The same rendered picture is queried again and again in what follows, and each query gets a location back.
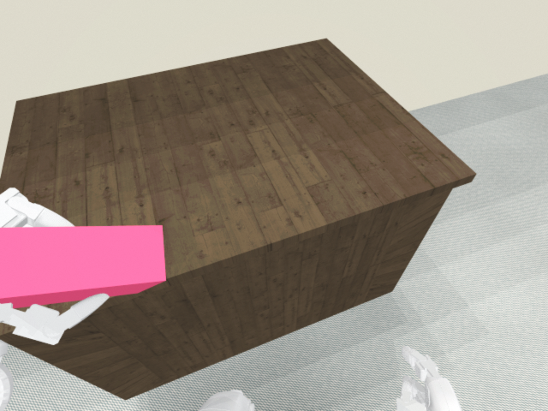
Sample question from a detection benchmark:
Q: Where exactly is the table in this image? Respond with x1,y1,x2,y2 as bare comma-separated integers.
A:
0,39,476,401

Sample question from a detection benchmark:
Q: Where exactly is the robot left thigh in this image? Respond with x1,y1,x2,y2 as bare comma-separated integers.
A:
198,391,254,411

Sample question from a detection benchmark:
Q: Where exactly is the sponge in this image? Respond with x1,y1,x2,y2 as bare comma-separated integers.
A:
0,225,166,308

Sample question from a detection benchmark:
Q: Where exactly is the robot right hand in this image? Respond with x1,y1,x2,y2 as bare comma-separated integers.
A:
396,346,462,411

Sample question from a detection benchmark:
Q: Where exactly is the robot left hand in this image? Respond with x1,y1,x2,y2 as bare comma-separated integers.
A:
0,188,109,345

